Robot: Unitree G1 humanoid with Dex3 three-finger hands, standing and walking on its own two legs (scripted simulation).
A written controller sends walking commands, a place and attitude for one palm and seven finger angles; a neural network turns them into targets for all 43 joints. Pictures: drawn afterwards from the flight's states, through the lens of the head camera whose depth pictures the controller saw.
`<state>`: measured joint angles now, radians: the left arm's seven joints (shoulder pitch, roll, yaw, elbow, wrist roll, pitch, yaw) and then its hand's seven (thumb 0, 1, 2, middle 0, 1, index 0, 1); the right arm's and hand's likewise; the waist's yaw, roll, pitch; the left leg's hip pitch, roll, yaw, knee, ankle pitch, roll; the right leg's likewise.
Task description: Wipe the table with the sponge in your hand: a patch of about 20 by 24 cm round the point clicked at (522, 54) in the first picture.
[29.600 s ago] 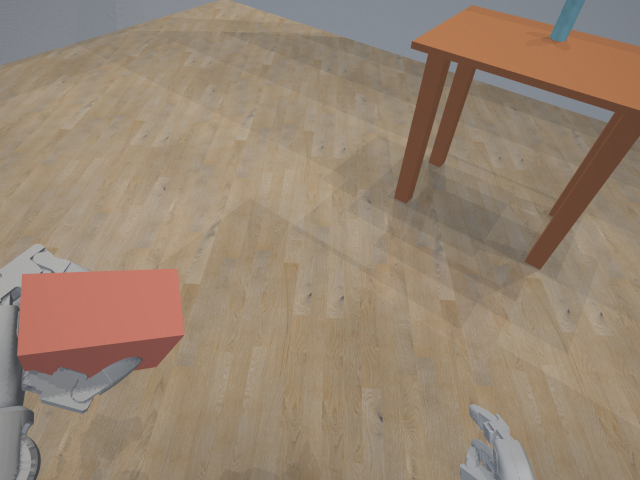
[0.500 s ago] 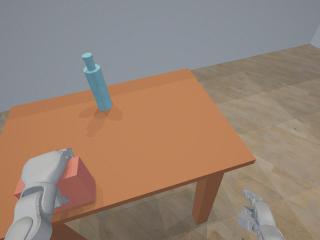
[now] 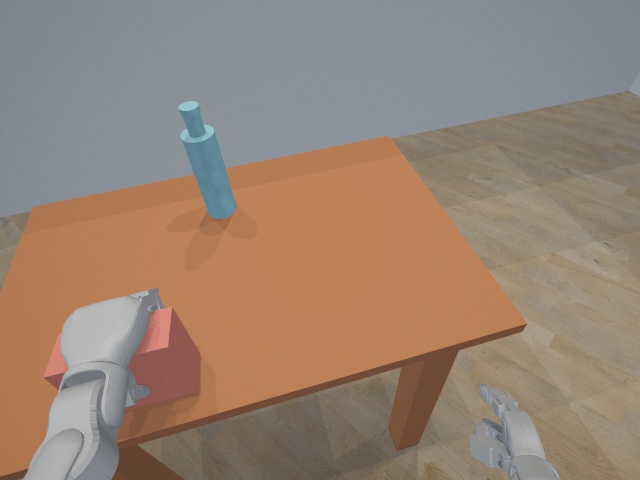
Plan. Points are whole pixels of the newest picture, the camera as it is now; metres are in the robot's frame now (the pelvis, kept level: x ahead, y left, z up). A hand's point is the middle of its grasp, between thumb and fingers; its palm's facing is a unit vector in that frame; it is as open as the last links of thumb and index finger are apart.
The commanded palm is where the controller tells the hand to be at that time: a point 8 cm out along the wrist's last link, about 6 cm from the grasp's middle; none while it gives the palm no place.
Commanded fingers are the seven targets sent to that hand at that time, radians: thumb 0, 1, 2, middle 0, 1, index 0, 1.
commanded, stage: lower the sponge onto the table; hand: left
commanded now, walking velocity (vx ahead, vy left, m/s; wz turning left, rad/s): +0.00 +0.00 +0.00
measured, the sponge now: (137, 370) +0.22 +0.29 +0.00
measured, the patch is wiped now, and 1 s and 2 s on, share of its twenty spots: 0.05 0.25 0.55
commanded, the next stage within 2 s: wipe forward along the first lane in 0.26 s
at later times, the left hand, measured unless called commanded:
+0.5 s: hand (136, 350) +0.23 +0.29 +0.04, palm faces -0.03 -0.08 -1.00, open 9.9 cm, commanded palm +0.21 +0.28 +0.08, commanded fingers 0.00 0.10 1.30 -1.20 -1.60 -1.20 -1.60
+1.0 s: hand (142, 319) +0.28 +0.30 +0.03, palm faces -0.10 -0.02 -0.99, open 9.9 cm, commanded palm +0.27 +0.30 +0.06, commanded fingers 0.00 0.10 1.30 -1.20 -1.60 -1.20 -1.60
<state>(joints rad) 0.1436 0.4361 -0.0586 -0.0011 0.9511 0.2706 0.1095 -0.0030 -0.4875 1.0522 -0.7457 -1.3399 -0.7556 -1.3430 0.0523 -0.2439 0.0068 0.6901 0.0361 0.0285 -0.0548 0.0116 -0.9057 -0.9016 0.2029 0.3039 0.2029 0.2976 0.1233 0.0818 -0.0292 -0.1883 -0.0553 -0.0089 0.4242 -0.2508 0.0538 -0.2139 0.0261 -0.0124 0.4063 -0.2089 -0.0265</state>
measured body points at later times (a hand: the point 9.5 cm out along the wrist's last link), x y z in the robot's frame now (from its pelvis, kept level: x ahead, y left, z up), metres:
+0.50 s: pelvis +0.00 -0.01 +0.00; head +0.01 -0.04 +0.45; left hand +0.23 +0.29 +0.09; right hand +0.23 -0.23 -0.10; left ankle -0.02 +0.08 -0.74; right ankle +0.00 -0.11 -0.74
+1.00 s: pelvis -0.01 -0.03 -0.01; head +0.02 -0.06 +0.44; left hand +0.28 +0.30 +0.09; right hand +0.17 -0.28 -0.13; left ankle -0.02 +0.08 -0.74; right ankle +0.00 -0.11 -0.74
